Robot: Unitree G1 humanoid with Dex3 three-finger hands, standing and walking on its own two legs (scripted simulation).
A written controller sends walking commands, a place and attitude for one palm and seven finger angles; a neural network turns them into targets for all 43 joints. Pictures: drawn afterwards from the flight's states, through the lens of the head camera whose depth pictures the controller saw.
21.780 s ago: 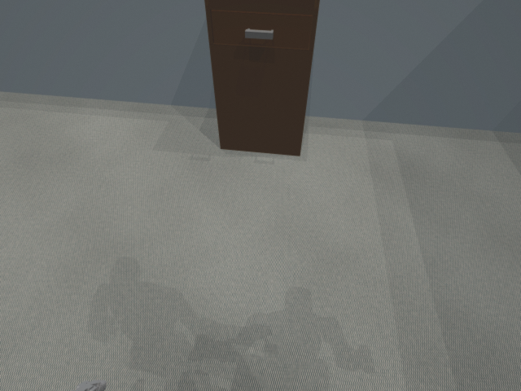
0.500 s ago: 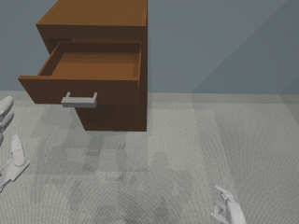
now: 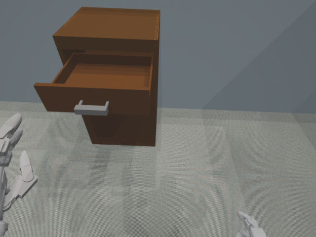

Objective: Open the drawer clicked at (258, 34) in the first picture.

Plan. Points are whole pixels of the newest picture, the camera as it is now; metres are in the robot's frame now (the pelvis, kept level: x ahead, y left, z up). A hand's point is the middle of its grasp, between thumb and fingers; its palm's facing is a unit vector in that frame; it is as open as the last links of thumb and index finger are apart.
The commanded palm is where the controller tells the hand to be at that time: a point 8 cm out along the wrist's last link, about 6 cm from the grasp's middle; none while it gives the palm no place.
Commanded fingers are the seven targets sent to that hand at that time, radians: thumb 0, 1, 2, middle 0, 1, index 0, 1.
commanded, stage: let the arm hang, fingers relaxed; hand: left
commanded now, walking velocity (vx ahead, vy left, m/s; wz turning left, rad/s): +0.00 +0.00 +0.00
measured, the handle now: (92, 106) +0.60 +0.30 -0.05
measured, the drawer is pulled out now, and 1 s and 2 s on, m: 0.30 0.30 0.30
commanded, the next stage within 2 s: look to check the result in 1.18 s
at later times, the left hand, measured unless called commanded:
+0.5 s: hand out of the picture -0.02 +0.21 -0.17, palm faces +0.04 -0.98 -0.19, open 7.0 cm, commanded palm none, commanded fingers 0.00 0.90 0.90 -0.20 -0.30 -0.20 -0.30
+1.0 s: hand out of the picture +0.01 +0.20 -0.17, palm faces +0.02 -0.98 -0.20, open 7.3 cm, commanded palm none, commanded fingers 0.00 0.90 0.90 -0.20 -0.30 -0.20 -0.30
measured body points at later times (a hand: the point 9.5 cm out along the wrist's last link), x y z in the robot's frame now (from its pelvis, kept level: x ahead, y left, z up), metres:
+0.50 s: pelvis +0.00 +0.03 +0.00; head +0.03 +0.04 +0.45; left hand -0.03 +0.26 -0.16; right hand +0.02 -0.22 -0.14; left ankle +0.02 +0.13 -0.74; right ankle +0.03 -0.09 -0.74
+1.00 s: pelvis +0.00 +0.03 +0.00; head +0.01 +0.02 +0.45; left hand +0.01 +0.25 -0.15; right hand -0.01 -0.17 -0.16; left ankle +0.03 +0.13 -0.74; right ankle +0.03 -0.09 -0.74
